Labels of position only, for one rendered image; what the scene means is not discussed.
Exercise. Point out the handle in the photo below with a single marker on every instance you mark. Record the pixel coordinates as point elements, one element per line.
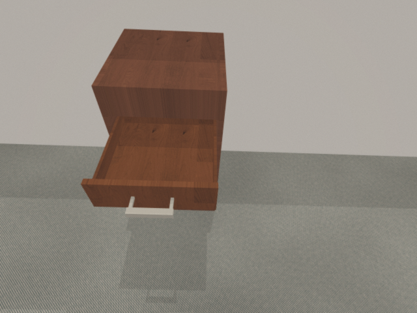
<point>140,212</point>

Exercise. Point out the cabinet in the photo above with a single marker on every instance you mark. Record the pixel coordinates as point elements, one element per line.
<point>165,74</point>

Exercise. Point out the drawer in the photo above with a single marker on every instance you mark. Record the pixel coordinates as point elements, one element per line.
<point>156,159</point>

